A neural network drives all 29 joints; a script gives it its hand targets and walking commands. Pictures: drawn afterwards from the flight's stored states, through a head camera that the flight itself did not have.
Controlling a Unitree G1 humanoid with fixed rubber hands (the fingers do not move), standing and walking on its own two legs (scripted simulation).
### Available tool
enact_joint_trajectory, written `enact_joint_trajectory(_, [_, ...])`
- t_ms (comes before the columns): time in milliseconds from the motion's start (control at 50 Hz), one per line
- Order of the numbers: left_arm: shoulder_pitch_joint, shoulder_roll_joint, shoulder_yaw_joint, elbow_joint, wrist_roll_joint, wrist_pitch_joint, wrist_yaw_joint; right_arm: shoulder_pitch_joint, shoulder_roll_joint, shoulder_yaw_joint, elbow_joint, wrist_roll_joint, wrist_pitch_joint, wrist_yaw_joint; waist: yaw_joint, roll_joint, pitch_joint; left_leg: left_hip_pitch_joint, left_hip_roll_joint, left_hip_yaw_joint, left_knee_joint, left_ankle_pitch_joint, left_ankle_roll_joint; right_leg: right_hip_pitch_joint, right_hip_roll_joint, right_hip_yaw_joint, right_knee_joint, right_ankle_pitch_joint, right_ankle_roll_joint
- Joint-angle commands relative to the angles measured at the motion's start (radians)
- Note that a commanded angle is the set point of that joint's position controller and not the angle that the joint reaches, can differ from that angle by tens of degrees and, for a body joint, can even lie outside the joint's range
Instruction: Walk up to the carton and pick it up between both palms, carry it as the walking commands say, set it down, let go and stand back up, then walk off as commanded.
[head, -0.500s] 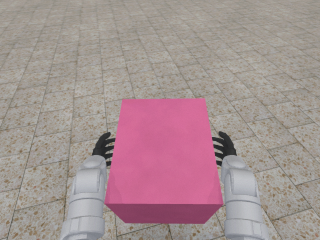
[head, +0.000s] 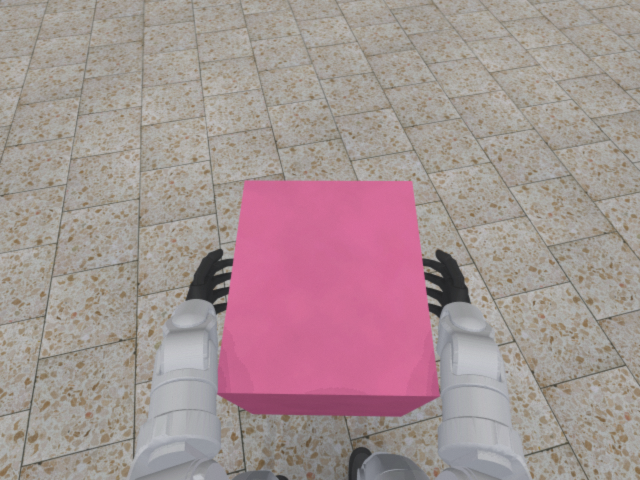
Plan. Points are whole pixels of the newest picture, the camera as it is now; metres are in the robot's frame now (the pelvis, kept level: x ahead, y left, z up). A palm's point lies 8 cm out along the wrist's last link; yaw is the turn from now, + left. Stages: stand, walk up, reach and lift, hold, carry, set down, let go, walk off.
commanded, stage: set down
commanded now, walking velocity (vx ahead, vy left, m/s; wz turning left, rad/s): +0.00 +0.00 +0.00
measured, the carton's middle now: (327, 305) +0.35 -0.02 -0.10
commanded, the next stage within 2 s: none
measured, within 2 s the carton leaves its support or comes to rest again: neither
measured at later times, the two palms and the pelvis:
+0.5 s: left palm (222, 311) +0.35 +0.14 -0.11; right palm (433, 314) +0.33 -0.19 -0.11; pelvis -0.02 +0.02 -0.05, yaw -1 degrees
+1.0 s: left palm (233, 312) +0.39 +0.15 -0.19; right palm (417, 313) +0.37 -0.19 -0.19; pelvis -0.04 +0.00 -0.12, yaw -1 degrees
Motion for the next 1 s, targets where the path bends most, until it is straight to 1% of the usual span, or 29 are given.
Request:
enact_joint_trajectory(0, [-0.463, -0.762, -0.486, 0.041, -0.167, -0.077, -0.226, -0.429, 0.768, 0.498, 0.065, 0.161, -0.064, 0.223, -0.004, -0.016, -0.439, -0.197, -0.081, -0.085, -0.069, 0.124, 0.049, 0.372, 0.061, 0.148, 0.060, 0.241, -0.003])
enact_joint_trajectory(140, [-0.492, -0.796, -0.519, 0.068, -0.182, -0.134, -0.204, -0.461, 0.711, 0.492, 0.090, 0.149, -0.130, 0.253, -0.025, -0.001, -0.548, -0.257, -0.082, -0.104, 0.013, 0.209, 0.031, 0.188, 0.084, 0.125, 0.164, 0.263, -0.020])
enact_joint_trajectory(260, [-0.536, -0.816, -0.535, 0.065, -0.187, -0.159, -0.188, -0.502, 0.712, 0.497, 0.117, 0.160, -0.157, 0.285, -0.019, 0.001, -0.659, -0.323, -0.086, -0.105, 0.087, 0.243, 0.019, 0.037, 0.097, 0.112, 0.251, 0.256, -0.022])
enact_joint_trajectory(360, [-0.579, -0.839, -0.540, 0.053, -0.189, -0.158, -0.189, -0.556, 0.725, 0.510, 0.119, 0.170, -0.162, 0.303, -0.008, -0.004, -0.748, -0.386, -0.095, -0.097, 0.152, 0.220, 0.012, -0.070, 0.102, 0.109, 0.313, 0.227, -0.022])
enact_joint_trajectory(480, [-0.639, -0.856, -0.536, 0.050, -0.193, -0.140, -0.210, -0.612, 0.754, 0.515, 0.128, 0.168, -0.145, 0.314, -0.004, -0.018, -0.820, -0.497, -0.107, -0.076, 0.227, 0.154, 0.011, -0.161, 0.103, 0.112, 0.371, 0.181, -0.020])
enact_joint_trajectory(600, [-0.694, -0.854, -0.516, 0.062, -0.194, -0.124, -0.240, -0.657, 0.791, 0.516, 0.143, 0.160, -0.126, 0.312, 0.002, -0.029, -0.876, -0.641, -0.117, -0.048, 0.310, 0.090, 0.013, -0.219, 0.105, 0.117, 0.436, 0.151, -0.012])
enact_joint_trajectory(760, [-0.771, -0.827, -0.490, 0.090, -0.208, -0.114, -0.271, -0.730, 0.818, 0.522, 0.155, 0.168, -0.111, 0.294, 0.013, -0.035, -0.951, -0.831, -0.132, -0.013, 0.422, 0.025, 0.014, -0.282, 0.109, 0.128, 0.523, 0.126, 0.000])
enact_joint_trajectory(860, [-0.815, -0.812, -0.486, 0.103, -0.227, -0.111, -0.281, -0.781, 0.824, 0.536, 0.157, 0.185, -0.107, 0.280, 0.025, -0.041, -1.011, -0.926, -0.140, 0.002, 0.488, 0.006, 0.014, -0.310, 0.112, 0.131, 0.578, 0.123, 0.006])
enact_joint_trajectory(980, [-0.862, -0.801, -0.491, 0.115, -0.255, -0.107, -0.282, -0.836, 0.812, 0.542, 0.166, 0.203, -0.105, 0.267, 0.027, -0.045, -1.072, -1.015, -0.146, 0.011, 0.558, -0.003, 0.010, -0.368, 0.116, 0.126, 0.644, 0.116, 0.010])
